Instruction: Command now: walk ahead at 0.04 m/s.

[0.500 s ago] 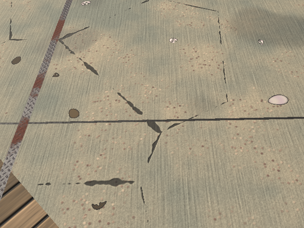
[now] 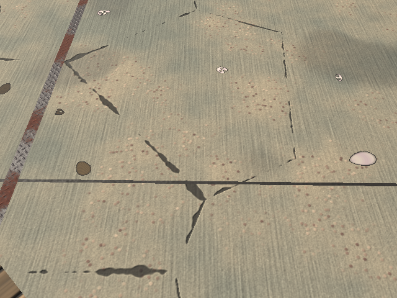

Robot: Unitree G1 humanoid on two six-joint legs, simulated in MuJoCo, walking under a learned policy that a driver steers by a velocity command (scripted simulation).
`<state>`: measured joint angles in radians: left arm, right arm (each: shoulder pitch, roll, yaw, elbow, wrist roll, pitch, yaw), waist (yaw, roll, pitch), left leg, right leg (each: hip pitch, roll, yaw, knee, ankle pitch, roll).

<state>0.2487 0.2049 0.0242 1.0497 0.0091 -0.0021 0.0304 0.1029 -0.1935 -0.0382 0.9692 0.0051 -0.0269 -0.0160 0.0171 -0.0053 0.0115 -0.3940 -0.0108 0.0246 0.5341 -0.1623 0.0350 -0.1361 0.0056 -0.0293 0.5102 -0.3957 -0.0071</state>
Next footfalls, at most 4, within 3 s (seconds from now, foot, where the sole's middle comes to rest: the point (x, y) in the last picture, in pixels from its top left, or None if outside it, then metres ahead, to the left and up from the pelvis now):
0.82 right None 0.44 -0.15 -0.77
1.34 left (185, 277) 0.56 0.08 -0.77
1.78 right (250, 263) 0.61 -0.14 -0.77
2.18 left None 0.45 0.07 -0.77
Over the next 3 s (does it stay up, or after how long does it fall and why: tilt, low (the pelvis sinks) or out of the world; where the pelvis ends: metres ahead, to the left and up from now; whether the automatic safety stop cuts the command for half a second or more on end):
stays up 0.75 0.08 0.01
